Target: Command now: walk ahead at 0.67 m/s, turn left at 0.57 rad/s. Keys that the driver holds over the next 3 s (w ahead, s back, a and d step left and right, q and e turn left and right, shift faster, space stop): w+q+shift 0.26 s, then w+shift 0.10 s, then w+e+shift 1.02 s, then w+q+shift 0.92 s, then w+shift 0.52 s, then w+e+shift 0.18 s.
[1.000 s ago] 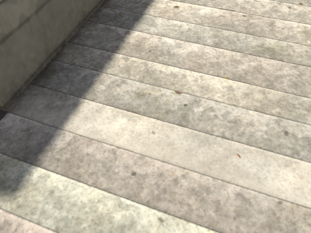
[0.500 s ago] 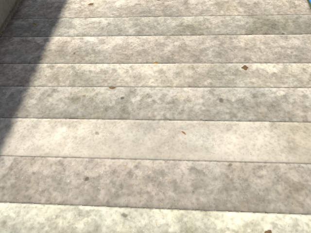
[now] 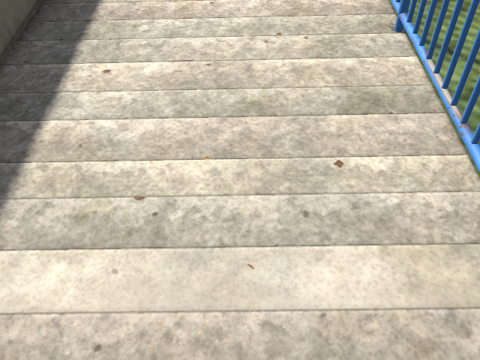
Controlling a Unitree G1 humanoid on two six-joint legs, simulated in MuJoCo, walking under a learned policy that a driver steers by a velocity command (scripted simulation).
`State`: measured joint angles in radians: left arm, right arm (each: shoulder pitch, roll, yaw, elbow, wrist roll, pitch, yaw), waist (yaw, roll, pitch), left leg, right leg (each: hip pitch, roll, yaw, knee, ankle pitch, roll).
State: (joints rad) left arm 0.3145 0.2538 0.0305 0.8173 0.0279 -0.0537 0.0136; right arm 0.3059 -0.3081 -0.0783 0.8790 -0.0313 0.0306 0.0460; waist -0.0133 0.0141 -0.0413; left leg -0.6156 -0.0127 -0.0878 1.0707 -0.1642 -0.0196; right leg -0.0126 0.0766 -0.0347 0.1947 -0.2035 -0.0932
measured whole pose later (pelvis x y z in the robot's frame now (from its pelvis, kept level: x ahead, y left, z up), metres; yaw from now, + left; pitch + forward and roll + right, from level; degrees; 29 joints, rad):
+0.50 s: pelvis +0.33 +0.17 -0.02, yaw +18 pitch +0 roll +1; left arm 0.33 0.25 0.01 0.87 0.01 -0.07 -0.02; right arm 0.26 -0.28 -0.05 0.84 -0.04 -0.06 0.02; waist 0.04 -0.02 0.03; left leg -0.25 -0.12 0.13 0.54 -0.30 0.14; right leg -0.47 -0.10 0.06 1.37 -0.23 -0.07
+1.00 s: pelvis +0.78 +0.29 -0.02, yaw -3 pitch +0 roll -1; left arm 0.51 0.28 0.06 0.96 0.02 -0.05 0.00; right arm -0.01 -0.19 0.06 0.61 -0.07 -0.09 0.01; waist 0.08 0.00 0.02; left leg -0.67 0.12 -0.15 1.15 -0.26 -0.05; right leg -0.17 0.23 0.05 0.46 -0.27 -0.19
